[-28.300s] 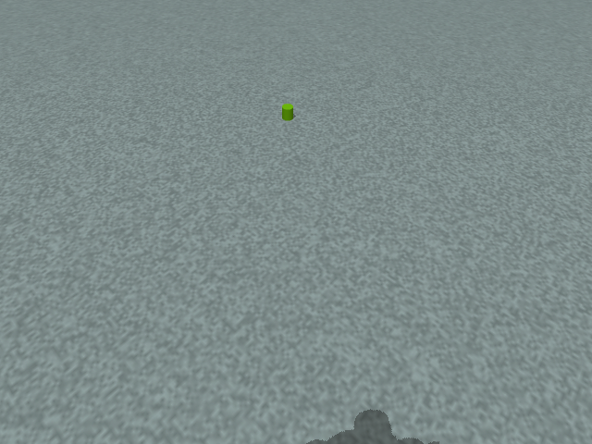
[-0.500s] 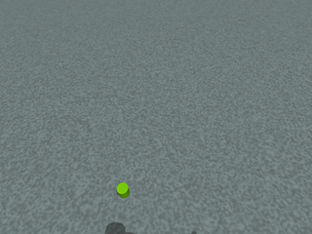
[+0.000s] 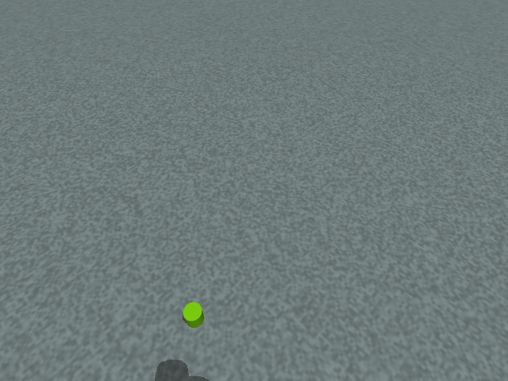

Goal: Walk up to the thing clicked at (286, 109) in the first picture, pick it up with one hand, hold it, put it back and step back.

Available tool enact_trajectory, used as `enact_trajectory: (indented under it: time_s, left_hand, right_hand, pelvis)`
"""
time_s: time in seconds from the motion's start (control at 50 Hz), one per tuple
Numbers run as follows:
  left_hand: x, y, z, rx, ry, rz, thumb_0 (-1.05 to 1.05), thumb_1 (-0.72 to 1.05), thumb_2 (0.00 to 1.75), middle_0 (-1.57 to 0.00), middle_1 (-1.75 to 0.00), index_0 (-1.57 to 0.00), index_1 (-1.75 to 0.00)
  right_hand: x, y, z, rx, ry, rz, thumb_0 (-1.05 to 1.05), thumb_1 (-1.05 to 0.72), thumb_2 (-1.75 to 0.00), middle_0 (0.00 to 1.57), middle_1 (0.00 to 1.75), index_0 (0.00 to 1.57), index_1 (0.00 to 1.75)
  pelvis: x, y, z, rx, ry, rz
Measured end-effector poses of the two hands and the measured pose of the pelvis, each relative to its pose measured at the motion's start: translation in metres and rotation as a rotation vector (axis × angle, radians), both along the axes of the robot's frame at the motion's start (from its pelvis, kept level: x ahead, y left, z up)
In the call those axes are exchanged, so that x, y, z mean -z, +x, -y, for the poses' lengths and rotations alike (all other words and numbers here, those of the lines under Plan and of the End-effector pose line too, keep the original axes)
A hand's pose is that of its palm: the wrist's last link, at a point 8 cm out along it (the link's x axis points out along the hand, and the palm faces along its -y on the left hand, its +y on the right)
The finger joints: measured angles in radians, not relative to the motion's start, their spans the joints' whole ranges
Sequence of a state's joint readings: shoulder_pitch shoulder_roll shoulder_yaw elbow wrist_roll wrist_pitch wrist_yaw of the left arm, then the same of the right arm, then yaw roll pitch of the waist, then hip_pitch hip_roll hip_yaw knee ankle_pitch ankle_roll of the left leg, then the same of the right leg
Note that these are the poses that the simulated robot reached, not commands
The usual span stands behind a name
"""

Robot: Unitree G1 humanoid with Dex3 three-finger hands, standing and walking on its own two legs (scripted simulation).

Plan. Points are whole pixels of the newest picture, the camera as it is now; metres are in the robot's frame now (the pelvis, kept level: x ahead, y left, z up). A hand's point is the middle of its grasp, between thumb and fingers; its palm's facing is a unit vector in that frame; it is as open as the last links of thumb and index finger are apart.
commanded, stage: walk up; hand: left
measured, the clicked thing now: (193, 315) +0.49 +0.22 -0.74
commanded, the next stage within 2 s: none
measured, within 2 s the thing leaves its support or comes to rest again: neither
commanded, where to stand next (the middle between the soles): +0.10 +0.00 m, yaw -2 degrees
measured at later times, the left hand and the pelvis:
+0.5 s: hand out of the picture +0.09 +0.26 -0.15, palm faces +0.00 -0.93 -0.36, open 7.4 cm; pelvis +0.01 +0.00 +0.00, yaw +1 degrees
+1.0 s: hand out of the picture +0.08 +0.34 -0.18, palm faces +0.02 -0.92 -0.39, open 7.4 cm; pelvis +0.07 +0.06 -0.02, yaw +3 degrees
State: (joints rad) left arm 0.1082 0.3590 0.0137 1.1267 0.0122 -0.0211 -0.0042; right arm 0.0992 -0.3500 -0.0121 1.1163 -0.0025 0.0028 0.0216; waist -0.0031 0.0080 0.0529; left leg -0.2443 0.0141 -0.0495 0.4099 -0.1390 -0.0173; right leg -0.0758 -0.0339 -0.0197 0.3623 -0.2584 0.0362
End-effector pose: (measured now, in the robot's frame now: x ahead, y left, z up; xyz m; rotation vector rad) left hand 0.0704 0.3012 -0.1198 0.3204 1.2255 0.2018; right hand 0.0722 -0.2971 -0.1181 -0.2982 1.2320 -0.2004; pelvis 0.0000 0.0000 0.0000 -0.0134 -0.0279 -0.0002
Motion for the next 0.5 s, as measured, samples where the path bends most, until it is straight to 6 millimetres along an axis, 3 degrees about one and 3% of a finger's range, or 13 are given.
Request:
enact_trajectory:
  time_s: [0.24, 0.5]
  left_hand:
    - [-0.007, 0.004, -0.003, -0.025, 0.022, 0.010, 0.01, 0.90, 0.90, -0.21, -0.30, -0.20, -0.30]
    - [-0.004, 0.008, 0.001, -0.019, 0.010, 0.017, 0.01, 0.90, 0.90, -0.21, -0.30, -0.20, -0.30]
  right_hand:
    - [0.000, 0.034, -0.004, -0.025, 0.018, 0.047, 0.01, -0.91, -0.90, 0.20, 0.30, 0.20, 0.30]
    - [-0.001, 0.024, -0.004, -0.015, 0.012, 0.018, 0.01, -0.91, -0.90, 0.20, 0.30, 0.20, 0.30]
  pelvis:
    - [-0.001, 0.007, 0.002, -0.008, 0.006, 0.005]
    - [-0.002, 0.007, 0.002, -0.011, 0.006, 0.011]
